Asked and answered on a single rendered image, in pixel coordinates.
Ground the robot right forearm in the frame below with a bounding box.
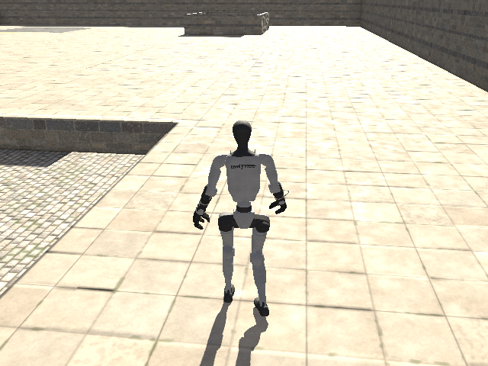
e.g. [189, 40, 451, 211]
[273, 182, 285, 205]

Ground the right robot foot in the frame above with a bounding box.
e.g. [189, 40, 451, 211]
[254, 297, 269, 316]

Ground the robot right upper arm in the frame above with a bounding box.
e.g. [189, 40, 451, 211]
[258, 152, 281, 194]

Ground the humanoid robot head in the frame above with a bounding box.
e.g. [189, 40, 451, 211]
[230, 120, 256, 157]

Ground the robot left upper arm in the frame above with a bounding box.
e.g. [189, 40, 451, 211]
[205, 154, 227, 197]

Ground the right robot hand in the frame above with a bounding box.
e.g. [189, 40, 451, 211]
[269, 201, 287, 214]

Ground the left robot hand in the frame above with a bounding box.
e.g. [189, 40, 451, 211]
[193, 211, 210, 230]

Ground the robot left forearm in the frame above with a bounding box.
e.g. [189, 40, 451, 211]
[195, 185, 212, 215]

